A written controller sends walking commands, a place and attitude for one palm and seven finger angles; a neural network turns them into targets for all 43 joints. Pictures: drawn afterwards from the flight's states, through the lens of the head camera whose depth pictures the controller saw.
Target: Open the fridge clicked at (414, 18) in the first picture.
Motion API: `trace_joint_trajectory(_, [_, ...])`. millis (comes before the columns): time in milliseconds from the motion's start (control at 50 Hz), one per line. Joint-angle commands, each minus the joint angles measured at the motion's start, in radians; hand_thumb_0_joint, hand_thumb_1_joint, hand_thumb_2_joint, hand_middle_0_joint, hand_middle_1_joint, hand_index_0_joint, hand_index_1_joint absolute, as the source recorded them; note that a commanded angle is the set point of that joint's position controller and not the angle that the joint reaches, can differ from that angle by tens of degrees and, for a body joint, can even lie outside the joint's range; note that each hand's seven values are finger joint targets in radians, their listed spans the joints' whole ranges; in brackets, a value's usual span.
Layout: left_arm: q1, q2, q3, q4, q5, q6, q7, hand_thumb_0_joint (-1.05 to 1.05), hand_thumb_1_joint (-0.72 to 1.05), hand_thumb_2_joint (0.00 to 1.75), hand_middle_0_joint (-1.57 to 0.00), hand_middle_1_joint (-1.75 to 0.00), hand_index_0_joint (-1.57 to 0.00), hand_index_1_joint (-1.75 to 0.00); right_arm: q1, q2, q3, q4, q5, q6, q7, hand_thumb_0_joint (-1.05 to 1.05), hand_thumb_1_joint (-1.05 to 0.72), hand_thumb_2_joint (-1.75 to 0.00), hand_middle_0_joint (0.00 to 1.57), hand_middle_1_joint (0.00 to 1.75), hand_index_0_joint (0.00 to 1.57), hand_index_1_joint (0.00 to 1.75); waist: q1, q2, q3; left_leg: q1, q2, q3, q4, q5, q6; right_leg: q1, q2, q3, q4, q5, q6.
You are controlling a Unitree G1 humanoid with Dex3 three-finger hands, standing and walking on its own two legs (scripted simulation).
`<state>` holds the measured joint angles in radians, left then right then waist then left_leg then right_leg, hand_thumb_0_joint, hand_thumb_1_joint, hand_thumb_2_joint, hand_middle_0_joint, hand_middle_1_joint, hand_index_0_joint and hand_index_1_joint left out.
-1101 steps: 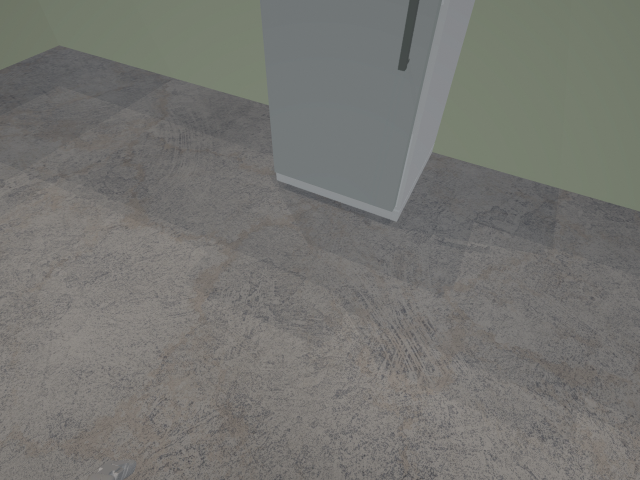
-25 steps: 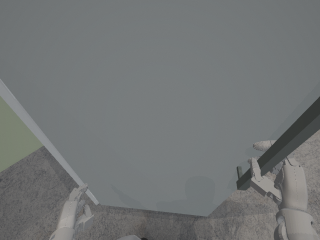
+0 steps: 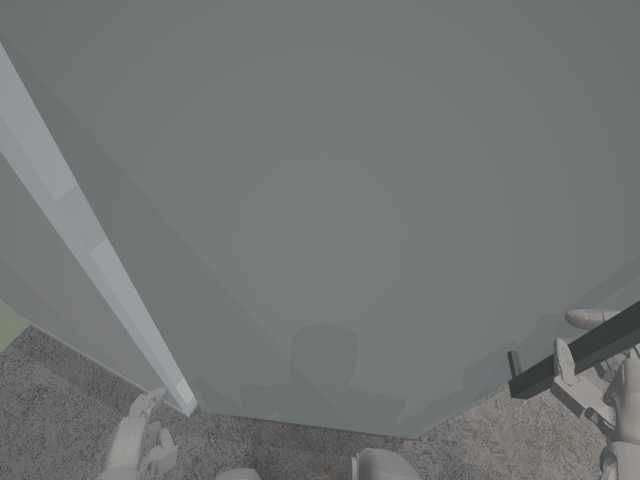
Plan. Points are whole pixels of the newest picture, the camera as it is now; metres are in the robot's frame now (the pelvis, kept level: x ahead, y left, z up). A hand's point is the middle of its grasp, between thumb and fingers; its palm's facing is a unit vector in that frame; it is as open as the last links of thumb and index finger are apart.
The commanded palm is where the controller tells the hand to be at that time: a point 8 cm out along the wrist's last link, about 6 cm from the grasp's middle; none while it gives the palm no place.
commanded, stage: stop walking and hold the door back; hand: right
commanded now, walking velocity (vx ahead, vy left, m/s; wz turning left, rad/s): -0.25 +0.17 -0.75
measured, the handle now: out of the picture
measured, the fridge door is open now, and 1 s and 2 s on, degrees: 70 67 69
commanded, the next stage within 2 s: loosen the grip on the handle in 1.28 s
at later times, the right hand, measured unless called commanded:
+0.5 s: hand (570, 410) +0.20 -0.22 +0.08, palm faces +0.41 +0.87 -0.28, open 5.6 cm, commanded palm +0.19 -0.28 +0.08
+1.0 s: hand (557, 349) +0.27 -0.23 +0.08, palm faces +0.33 +0.93 -0.18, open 5.5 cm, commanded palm +0.20 -0.29 +0.08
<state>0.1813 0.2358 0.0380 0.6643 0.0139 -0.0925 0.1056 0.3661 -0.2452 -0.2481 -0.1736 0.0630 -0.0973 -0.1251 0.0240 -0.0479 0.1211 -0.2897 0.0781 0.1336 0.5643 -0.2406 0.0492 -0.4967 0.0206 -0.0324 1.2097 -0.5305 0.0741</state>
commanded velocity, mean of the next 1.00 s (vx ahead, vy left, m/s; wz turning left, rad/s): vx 0.15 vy -0.07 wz -0.01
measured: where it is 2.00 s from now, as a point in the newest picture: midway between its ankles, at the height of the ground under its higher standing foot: outside the picture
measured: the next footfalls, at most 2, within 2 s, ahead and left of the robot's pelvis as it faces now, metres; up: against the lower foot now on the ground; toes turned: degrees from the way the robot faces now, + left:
right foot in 0.24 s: -0.08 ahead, -0.08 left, +0.00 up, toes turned -13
left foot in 0.54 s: -0.06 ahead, +0.14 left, +0.00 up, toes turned -4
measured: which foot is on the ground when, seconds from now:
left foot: down 0.00-0.28, up 0.30-0.52, down 0.54-1.00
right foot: up 0.00-0.22, down 0.24-0.54, up 0.56-0.92, down 0.94-1.00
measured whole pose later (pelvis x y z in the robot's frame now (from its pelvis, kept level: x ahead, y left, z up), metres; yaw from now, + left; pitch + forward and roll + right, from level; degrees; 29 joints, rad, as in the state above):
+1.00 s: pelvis -0.11 +0.02 +0.00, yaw -9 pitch -2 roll -1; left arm 0.30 0.33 0.06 0.70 -0.02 -0.07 0.11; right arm -0.49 -0.33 -0.27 0.73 0.02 -0.23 -0.03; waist 0.10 0.02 0.10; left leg -0.25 0.05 -0.03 0.60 -0.30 -0.03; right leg -0.27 -0.05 -0.11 0.52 -0.23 0.00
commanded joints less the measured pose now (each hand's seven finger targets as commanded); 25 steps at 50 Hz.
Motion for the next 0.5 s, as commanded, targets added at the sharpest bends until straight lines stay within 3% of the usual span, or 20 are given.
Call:
trace_joint_trajectory(0, [-0.083,0.035,-0.007,-0.207,0.006,-0.051,0.025,0.0,0.9,0.9,-0.2,-0.3,-0.2,-0.3,-0.062,-0.221,-0.112,-0.278,-0.03,-0.1,-0.027,0.0,-0.9,-0.9,0.45,1.4,0.45,1.4,-0.044,0.222,-0.254,0.18,0.258,-0.138,-0.228,0.37,0.11,0.078,-0.034,-0.031,-0.189,-0.042,-0.023])
trace_joint_trajectory(20, [-0.075,0.037,-0.007,-0.211,0.009,-0.051,0.025,0.0,0.9,0.9,-0.2,-0.3,-0.2,-0.3,-0.062,-0.214,-0.105,-0.299,-0.031,-0.096,-0.028,0.0,-0.9,-0.9,0.45,1.4,0.45,1.4,-0.05,0.228,-0.257,0.176,0.268,-0.15,-0.241,0.346,0.114,0.101,-0.041,-0.035,-0.256,-0.055,-0.032])
trace_joint_trajectory(40, [-0.061,0.049,-0.013,-0.194,0.009,-0.049,0.025,0.0,0.9,0.9,-0.2,-0.3,-0.2,-0.3,-0.115,-0.185,-0.08,-0.175,-0.033,-0.081,-0.035,0.0,-0.9,-0.9,0.45,1.4,0.45,1.4,-0.045,0.229,-0.267,0.173,0.291,-0.182,-0.247,0.336,0.115,0.108,-0.046,-0.032,-0.306,-0.044,-0.043])
trace_joint_trajectory(60, [-0.058,0.062,-0.01,-0.192,0.009,-0.044,0.022,0.0,0.9,0.9,-0.2,-0.3,-0.2,-0.3,-0.194,-0.171,-0.046,-0.175,-0.035,-0.076,-0.043,0.0,-0.9,-0.9,0.45,1.4,0.45,1.4,-0.041,0.175,-0.275,0.178,0.307,-0.214,-0.248,0.353,0.111,0.125,-0.038,-0.028,-0.358,-0.032,-0.052])
trace_joint_trajectory(120, [-0.023,0.08,-0.017,-0.181,0.008,-0.034,0.019,0.0,0.9,0.9,-0.2,-0.3,-0.2,-0.3,-0.413,-0.221,-0.064,-0.08,-0.046,-0.094,-0.071,0.0,-0.9,-0.9,0.45,1.4,0.45,1.4,-0.038,0.126,-0.323,0.214,0.316,-0.241,-0.265,0.288,0.086,0.173,-0.024,-0.026,-0.513,0.033,-0.077])
trace_joint_trajectory(160, [-0.011,0.106,-0.009,-0.172,0.0,-0.018,0.016,0.0,0.9,0.9,-0.2,-0.3,-0.2,-0.3,-0.548,-0.262,-0.07,-0.012,-0.042,-0.104,-0.073,0.0,-0.9,-0.9,0.45,1.4,0.45,1.4,-0.029,0.083,-0.309,0.185,0.301,-0.256,-0.273,0.176,0.049,0.235,-0.02,-0.016,-0.657,0.083,-0.089])
trace_joint_trajectory(200, [0.003,0.112,-0.011,-0.173,-0.011,-0.003,0.004,0.0,0.9,0.9,-0.2,-0.3,-0.2,-0.3,-0.687,-0.257,-0.038,0.08,-0.034,-0.119,-0.06,0.0,-0.9,-0.9,0.45,1.4,0.45,1.4,-0.014,0.061,-0.312,0.118,0.237,-0.209,-0.252,-0.022,-0.031,0.35,-0.03,-0.015,-0.845,0.152,-0.121])
trace_joint_trajectory(220, [-0.003,0.131,-0.009,-0.182,-0.013,0.002,-0.002,0.0,0.9,0.9,-0.2,-0.3,-0.2,-0.3,-0.757,-0.253,-0.018,0.107,-0.03,-0.131,-0.051,0.0,-0.9,-0.9,0.45,1.4,0.45,1.4,-0.015,-0.008,-0.283,0.07,0.167,-0.169,-0.203,-0.148,-0.079,0.329,-0.107,0.094,-0.93,0.068,-0.166])
trace_joint_trajectory(240, [-0.012,0.143,-0.012,-0.192,-0.018,0.002,-0.01,0.0,0.9,0.9,-0.2,-0.3,-0.2,-0.3,-0.84,-0.223,0.019,0.13,-0.032,-0.143,-0.041,0.0,-0.9,-0.9,0.45,1.4,0.45,1.4,-0.021,-0.15,-0.249,-0.016,0.068,-0.111,-0.103,-0.195,-0.136,0.325,-0.2,0.203,-0.953,0.026,-0.221])
trace_joint_trajectory(260, [-0.032,0.144,-0.025,-0.193,-0.018,0.0,-0.012,0.0,0.9,0.9,-0.2,-0.3,-0.2,-0.3,-0.948,-0.206,0.055,0.106,-0.027,-0.153,-0.039,0.0,-0.9,-0.9,0.45,1.4,0.45,1.4,-0.012,-0.384,-0.221,-0.118,-0.017,-0.03,0.15,-0.216,-0.115,0.292,-0.329,0.379,-1.068,-0.177,-0.273])
trace_joint_trajectory(280, [-0.055,0.121,-0.031,-0.175,-0.022,-0.004,-0.008,0.0,0.9,0.9,-0.2,-0.3,-0.2,-0.3,-1.033,-0.242,0.05,0.21,-0.05,-0.13,-0.044,0.0,-0.9,-0.9,0.45,1.4,0.45,1.4,-0.001,-0.378,-0.14,-0.173,-0.046,-0.075,0.411,-0.192,-0.084,0.195,-0.39,0.488,-1.109,-0.211,-0.309])
trace_joint_trajectory(300, [-0.039,0.121,-0.02,-0.155,-0.029,-0.005,-0.005,0.0,0.9,0.9,-0.2,-0.3,-0.2,-0.3,-1.064,-0.301,0.009,0.307,-0.058,-0.114,-0.039,0.0,-0.9,-0.9,0.45,1.4,0.45,1.4,-0.003,-0.252,-0.129,-0.223,-0.047,-0.115,0.502,-0.17,-0.077,0.212,-0.372,0.45,-1.06,-0.135,-0.316])
trace_joint_trajectory(320, [-0.029,0.124,-0.015,-0.142,-0.042,-0.003,-0.005,0.0,0.9,0.9,-0.2,-0.3,-0.2,-0.3,-1.077,-0.264,0.034,0.389,-0.051,-0.1,-0.024,0.0,-0.9,-0.9,0.45,1.4,0.45,1.4,-0.012,-0.121,-0.134,-0.265,-0.046,-0.124,0.495,-0.166,-0.082,0.265,-0.338,0.374,-0.993,-0.04,-0.31])
trace_joint_trajectory(340, [-0.018,0.126,-0.014,-0.137,-0.048,0.002,-0.003,0.0,0.9,0.9,-0.2,-0.3,-0.2,-0.3,-1.119,-0.213,0.08,0.437,-0.042,-0.091,-0.01,0.0,-0.9,-0.9,0.45,1.4,0.45,1.4,-0.018,-0.066,-0.152,-0.262,-0.043,-0.109,0.451,-0.162,-0.083,0.302,-0.31,0.305,-0.953,0.011,-0.291])
trace_joint_trajectory(380, [0.006,0.129,-0.023,-0.118,-0.051,0.0,0.007,0.0,0.9,0.9,-0.2,-0.3,-0.2,-0.3,-1.241,-0.176,0.133,0.551,-0.036,-0.075,0.007,0.0,-0.9,-0.9,0.45,1.4,0.45,1.4,-0.019,-0.1,-0.182,-0.198,-0.055,-0.067,0.353,-0.154,-0.079,0.309,-0.278,0.267,-0.945,-0.006,-0.27])
trace_joint_trajectory(420, [0.023,0.138,-0.027,-0.091,-0.048,-0.001,0.02,0.0,0.9,0.9,-0.2,-0.3,-0.2,-0.3,-1.338,-0.211,0.12,0.673,-0.03,-0.071,0.016,0.0,-0.9,-0.9,0.45,1.4,0.45,1.4,-0.027,-0.105,-0.223,-0.09,-0.071,-0.046,0.213,-0.159,-0.075,0.286,-0.265,0.25,-0.915,-0.044,-0.254])
trace_joint_trajectory(460, [0.03,0.154,-0.029,-0.071,-0.043,0.0,0.03,0.0,0.9,0.9,-0.2,-0.3,-0.2,-0.3,-1.39,-0.257,0.094,0.781,-0.03,-0.072,0.023,0.0,-0.9,-0.9,0.45,1.4,0.45,1.4,-0.032,-0.115,-0.246,0.086,-0.096,-0.013,0.04,-0.151,-0.069,0.192,-0.229,0.209,-0.85,-0.125,-0.222])
trace_joint_trajectory(480, [0.022,0.15,-0.029,-0.058,-0.041,-0.002,0.032,0.0,0.9,0.9,-0.2,-0.3,-0.2,-0.3,-1.399,-0.291,0.07,0.826,-0.029,-0.08,0.024,0.0,-0.9,-0.9,0.45,1.4,0.45,1.4,-0.041,-0.078,-0.264,0.191,-0.078,-0.051,-0.051,-0.183,-0.056,0.132,-0.205,0.176,-0.764,-0.119,-0.198])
